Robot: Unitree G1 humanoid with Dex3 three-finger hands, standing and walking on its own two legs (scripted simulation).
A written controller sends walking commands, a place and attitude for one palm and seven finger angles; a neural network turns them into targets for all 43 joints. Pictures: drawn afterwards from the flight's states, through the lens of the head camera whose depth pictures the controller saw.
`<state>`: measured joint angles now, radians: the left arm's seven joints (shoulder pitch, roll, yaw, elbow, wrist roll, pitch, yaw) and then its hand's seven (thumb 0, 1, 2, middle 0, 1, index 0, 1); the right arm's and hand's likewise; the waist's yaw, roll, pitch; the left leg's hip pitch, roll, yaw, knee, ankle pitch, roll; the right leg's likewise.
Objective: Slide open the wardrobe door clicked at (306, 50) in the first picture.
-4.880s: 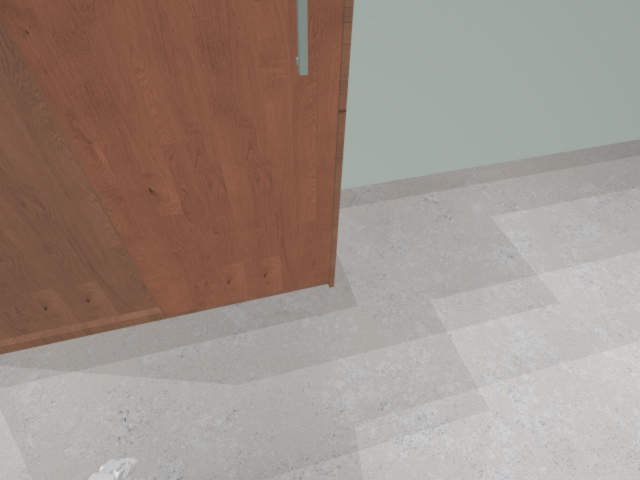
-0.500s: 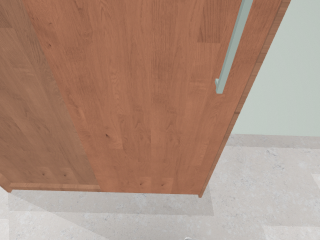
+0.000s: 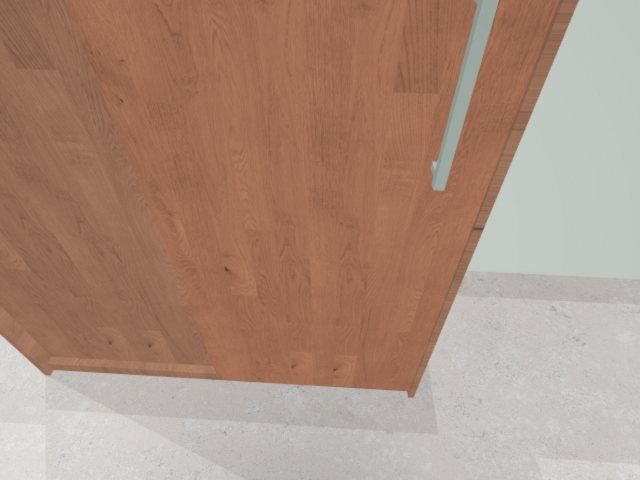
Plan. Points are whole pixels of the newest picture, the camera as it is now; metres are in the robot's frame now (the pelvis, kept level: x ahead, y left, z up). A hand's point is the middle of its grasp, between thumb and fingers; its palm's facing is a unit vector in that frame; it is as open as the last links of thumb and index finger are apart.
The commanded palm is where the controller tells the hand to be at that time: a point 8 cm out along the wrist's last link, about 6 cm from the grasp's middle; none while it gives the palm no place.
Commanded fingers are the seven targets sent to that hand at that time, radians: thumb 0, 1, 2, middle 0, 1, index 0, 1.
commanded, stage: come to a stop and stand still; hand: right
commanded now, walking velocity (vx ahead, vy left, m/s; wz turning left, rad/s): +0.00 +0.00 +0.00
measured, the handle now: (456, 101) +0.54 -0.13 +0.24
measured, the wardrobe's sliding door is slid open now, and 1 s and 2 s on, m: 0.00 0.00 0.00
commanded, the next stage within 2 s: look again from close up in 0.58 s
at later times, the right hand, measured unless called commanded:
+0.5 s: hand out of the picture -0.02 -0.18 -0.17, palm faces +0.04 +0.99 -0.16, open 7.4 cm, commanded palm none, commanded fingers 0.00 -0.90 -0.90 0.20 0.30 0.20 0.30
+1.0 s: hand out of the picture +0.02 -0.17 -0.17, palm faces +0.01 +0.99 -0.17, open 7.4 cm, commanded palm none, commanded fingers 0.00 -0.90 -0.90 0.20 0.30 0.20 0.30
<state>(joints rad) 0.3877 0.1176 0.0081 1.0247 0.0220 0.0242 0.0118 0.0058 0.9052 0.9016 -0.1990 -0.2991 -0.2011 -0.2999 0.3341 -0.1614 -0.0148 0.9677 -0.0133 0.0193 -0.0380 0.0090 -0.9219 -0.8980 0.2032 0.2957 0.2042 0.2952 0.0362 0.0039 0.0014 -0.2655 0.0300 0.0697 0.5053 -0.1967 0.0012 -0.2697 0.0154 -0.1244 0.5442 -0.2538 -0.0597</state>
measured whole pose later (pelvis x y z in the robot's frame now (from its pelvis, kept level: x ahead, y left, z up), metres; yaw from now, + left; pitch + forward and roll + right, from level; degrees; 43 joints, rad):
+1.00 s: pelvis +0.02 -0.01 +0.01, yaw +1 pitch -2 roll +0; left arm 0.30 0.13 0.01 1.10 0.01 -0.01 0.02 0.00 0.91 0.90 -0.20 -0.30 -0.20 -0.30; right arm 0.32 -0.13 0.00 1.06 -0.02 -0.01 -0.05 0.01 -0.91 -0.90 0.20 0.30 0.20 0.29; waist 0.01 0.01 0.04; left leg -0.21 0.05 0.05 0.43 -0.18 -0.03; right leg -0.19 0.05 -0.14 0.41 -0.20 -0.10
